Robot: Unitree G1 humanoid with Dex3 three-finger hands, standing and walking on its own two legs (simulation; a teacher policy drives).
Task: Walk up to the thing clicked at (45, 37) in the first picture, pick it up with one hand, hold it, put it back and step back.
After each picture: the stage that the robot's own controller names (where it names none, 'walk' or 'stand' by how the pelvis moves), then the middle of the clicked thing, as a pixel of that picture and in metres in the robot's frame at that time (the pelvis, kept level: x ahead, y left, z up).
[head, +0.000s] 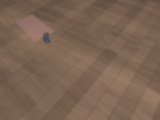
stand; (46, 37) +1.45 +0.44 -0.72
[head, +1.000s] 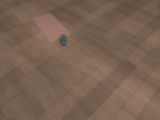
walk; (63, 40) +1.36 +0.19 -0.70
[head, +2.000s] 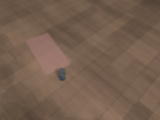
walk; (62, 74) +0.86 +0.16 -0.71
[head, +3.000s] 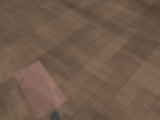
walk; (55, 118) +0.48 +0.21 -0.71
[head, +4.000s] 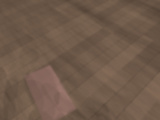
stand; out of the picture +0.42 +0.16 -0.71
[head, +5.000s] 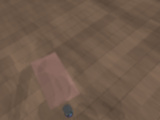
walk; (68, 111) +0.48 +0.20 -0.71
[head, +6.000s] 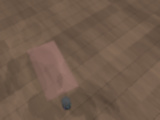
stand; (66, 103) +0.47 +0.13 -0.68
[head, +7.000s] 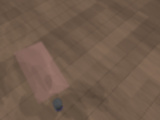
walk; (57, 105) +0.45 +0.17 -0.68
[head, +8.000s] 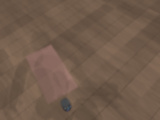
stand; (66, 105) +0.47 +0.21 -0.68
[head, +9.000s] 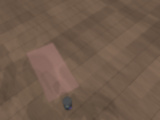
walk; (67, 103) +0.49 +0.12 -0.67
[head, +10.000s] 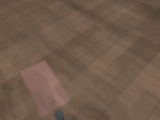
stand; (60, 117) +0.51 +0.19 -0.72
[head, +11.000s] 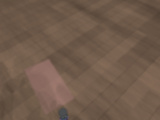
stand; (63, 115) +0.53 +0.17 -0.72
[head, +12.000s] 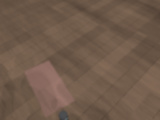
stand; (63, 117) +0.51 +0.17 -0.72
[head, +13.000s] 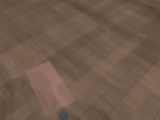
stand; (64, 117) +0.51 +0.17 -0.72
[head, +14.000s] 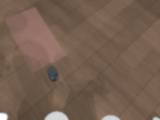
go down; (53, 74) +0.55 +0.18 -0.54
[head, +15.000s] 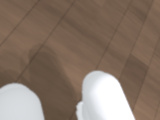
go down; out of the picture +0.56 +0.28 -0.28
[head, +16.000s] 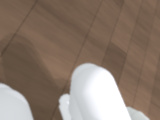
close in; out of the picture +0.55 +0.31 -0.25
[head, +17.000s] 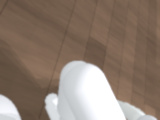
close in; out of the picture +0.53 +0.34 -0.24
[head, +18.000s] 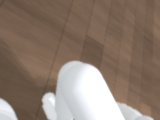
close; out of the picture +0.52 +0.32 -0.25
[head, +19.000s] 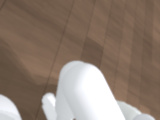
close; out of the picture +0.46 +0.28 -0.28
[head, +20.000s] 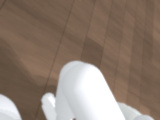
close; out of the picture +0.45 +0.29 -0.29
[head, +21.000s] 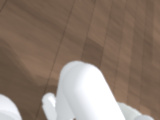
close; out of the picture +0.44 +0.30 -0.29
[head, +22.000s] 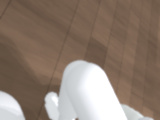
lift; out of the picture +0.43 +0.31 -0.29
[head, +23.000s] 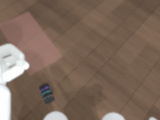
lift; (46, 93) +0.45 +0.22 -0.55
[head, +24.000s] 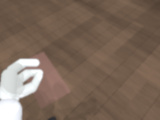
hold; out of the picture +0.41 +0.22 -0.70
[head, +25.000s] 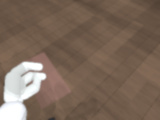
hold; out of the picture +0.41 +0.23 -0.70
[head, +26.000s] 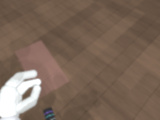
crouch; (49, 116) +0.41 +0.24 -0.67
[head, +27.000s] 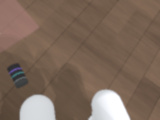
crouch; (17, 75) +0.45 +0.27 -0.44
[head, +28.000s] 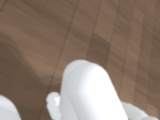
lower; out of the picture +0.40 +0.35 -0.27
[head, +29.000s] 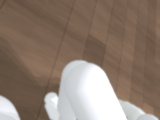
lower; out of the picture +0.40 +0.35 -0.27
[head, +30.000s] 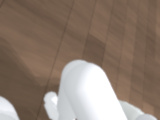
lower; out of the picture +0.40 +0.35 -0.27
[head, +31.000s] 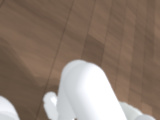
lower; out of the picture +0.41 +0.35 -0.28
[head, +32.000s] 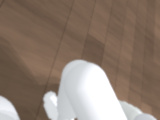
lower; out of the picture +0.41 +0.34 -0.28
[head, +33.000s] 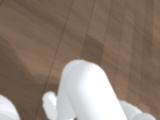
withdraw; out of the picture +0.41 +0.34 -0.28
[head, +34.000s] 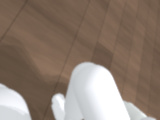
stand; out of the picture +0.43 +0.32 -0.28
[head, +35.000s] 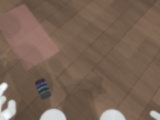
walk; (43, 88) +0.45 +0.23 -0.55
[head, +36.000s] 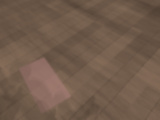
stand; out of the picture +0.43 +0.20 -0.69
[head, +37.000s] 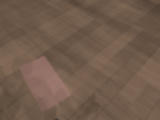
stand; out of the picture +0.42 +0.20 -0.69
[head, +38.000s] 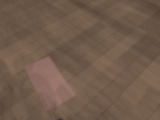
stand; out of the picture +0.43 +0.19 -0.73
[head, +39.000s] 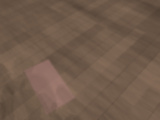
stand; out of the picture +0.42 +0.19 -0.75
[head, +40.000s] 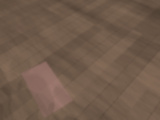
stand; out of the picture +0.40 +0.20 -0.75
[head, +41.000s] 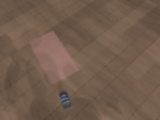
walk; (65, 99) +0.50 +0.18 -0.72
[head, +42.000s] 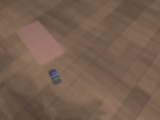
walk; (55, 77) +0.72 +0.23 -0.72
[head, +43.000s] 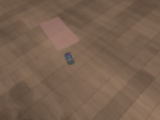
stand; (69, 58) +1.04 +0.21 -0.72
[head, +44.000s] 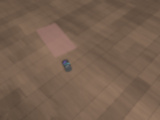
stand; (67, 65) +1.02 +0.18 -0.74
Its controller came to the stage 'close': yes
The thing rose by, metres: 0.01
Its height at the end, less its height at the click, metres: -0.02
